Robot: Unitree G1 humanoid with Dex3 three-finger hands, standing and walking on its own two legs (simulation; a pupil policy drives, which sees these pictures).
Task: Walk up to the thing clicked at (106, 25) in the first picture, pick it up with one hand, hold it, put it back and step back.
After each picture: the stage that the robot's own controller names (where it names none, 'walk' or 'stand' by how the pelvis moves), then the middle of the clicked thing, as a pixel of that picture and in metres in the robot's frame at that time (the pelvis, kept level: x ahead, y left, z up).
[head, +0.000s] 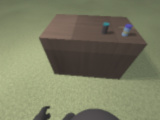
stand; (105, 28) +0.97 -0.12 +0.06
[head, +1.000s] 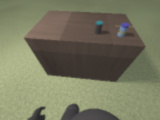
rise first; (98, 28) +0.86 +0.00 +0.08
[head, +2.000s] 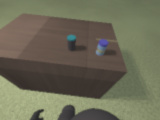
walk; (71, 43) +0.55 +0.19 +0.09
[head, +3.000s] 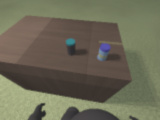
stand; (71, 47) +0.50 +0.19 +0.09
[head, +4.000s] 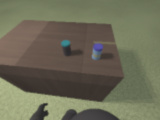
stand; (66, 48) +0.52 +0.21 +0.07
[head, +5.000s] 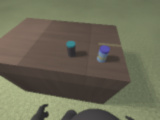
stand; (71, 49) +0.50 +0.18 +0.08
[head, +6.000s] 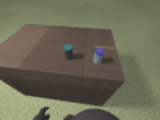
stand; (68, 52) +0.51 +0.20 +0.06
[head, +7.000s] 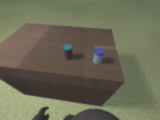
stand; (68, 52) +0.50 +0.20 +0.06
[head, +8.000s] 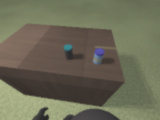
stand; (68, 52) +0.51 +0.20 +0.06
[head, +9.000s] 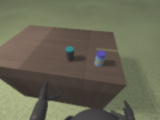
rise first; (70, 54) +0.49 +0.20 +0.06
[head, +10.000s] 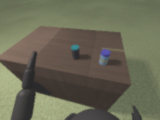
go down; (75, 52) +0.52 +0.19 +0.07
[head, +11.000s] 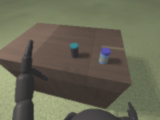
go down; (74, 50) +0.52 +0.18 +0.07
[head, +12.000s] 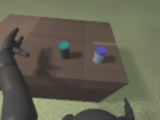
go down; (64, 51) +0.47 +0.18 +0.08
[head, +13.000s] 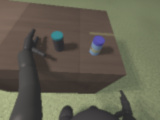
close in; (58, 42) +0.50 +0.19 +0.11
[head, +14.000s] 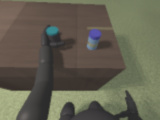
close; (54, 37) +0.52 +0.20 +0.13
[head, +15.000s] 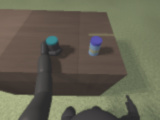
lift; (54, 46) +0.47 +0.22 +0.12
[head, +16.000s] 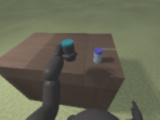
lift; (69, 51) +0.36 +0.14 +0.25
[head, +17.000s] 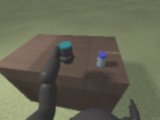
hold; (67, 53) +0.33 +0.16 +0.25
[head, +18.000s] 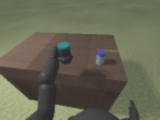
hold; (65, 53) +0.34 +0.17 +0.24
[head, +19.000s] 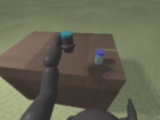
crouch; (67, 42) +0.40 +0.16 +0.27
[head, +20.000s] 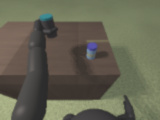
lower; (49, 26) +0.52 +0.22 +0.26
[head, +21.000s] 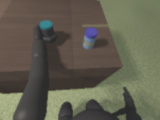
lower; (48, 32) +0.55 +0.21 +0.13
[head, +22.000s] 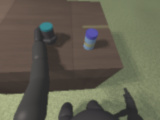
lower; (48, 34) +0.54 +0.21 +0.13
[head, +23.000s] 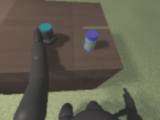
lower; (48, 35) +0.53 +0.21 +0.12
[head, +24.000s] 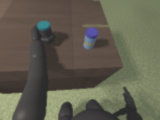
lower; (46, 33) +0.54 +0.22 +0.13
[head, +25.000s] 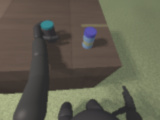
open; (49, 32) +0.55 +0.19 +0.13
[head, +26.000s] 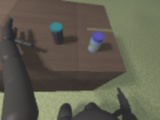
sink last; (57, 34) +0.53 +0.18 +0.12
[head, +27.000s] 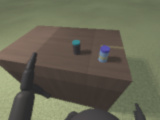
sink last; (76, 47) +0.56 +0.18 +0.10
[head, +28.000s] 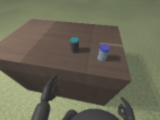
stand; (74, 45) +0.55 +0.18 +0.09
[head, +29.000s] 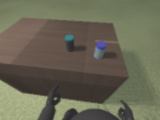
stand; (69, 43) +0.55 +0.19 +0.11
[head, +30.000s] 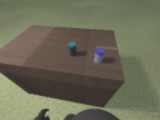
stand; (72, 49) +0.56 +0.19 +0.06
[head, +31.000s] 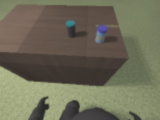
walk; (71, 29) +0.64 +0.19 +0.09
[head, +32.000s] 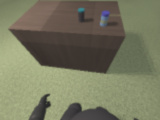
walk; (81, 15) +0.93 +0.16 +0.08
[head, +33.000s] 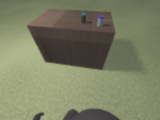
stand; (83, 18) +1.18 +0.19 +0.08
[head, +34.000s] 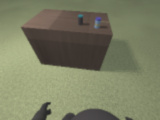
stand; (80, 20) +1.15 +0.19 +0.06
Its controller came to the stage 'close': yes
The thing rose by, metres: 0.21
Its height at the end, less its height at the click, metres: +0.00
